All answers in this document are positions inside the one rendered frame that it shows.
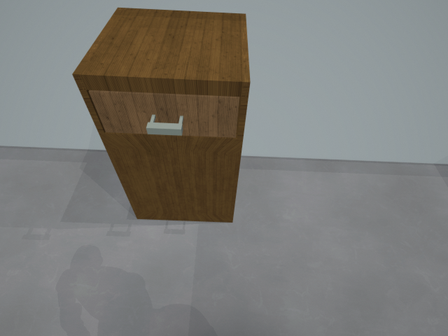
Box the cabinet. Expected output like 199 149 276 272
72 8 250 223

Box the handle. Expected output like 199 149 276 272
146 115 183 136

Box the drawer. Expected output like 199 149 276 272
89 90 239 138

